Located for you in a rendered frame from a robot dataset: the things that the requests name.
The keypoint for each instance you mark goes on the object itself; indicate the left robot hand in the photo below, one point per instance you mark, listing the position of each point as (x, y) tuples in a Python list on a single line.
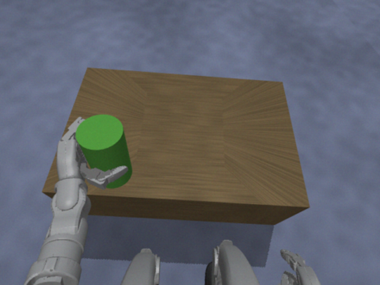
[(71, 162)]

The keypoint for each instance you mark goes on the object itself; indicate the can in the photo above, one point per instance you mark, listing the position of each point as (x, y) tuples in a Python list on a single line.
[(102, 141)]

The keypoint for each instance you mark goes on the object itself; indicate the left robot arm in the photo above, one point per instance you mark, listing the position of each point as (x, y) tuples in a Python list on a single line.
[(60, 256)]

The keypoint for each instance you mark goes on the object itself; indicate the right robot hand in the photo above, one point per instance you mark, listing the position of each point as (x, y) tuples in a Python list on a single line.
[(305, 275)]

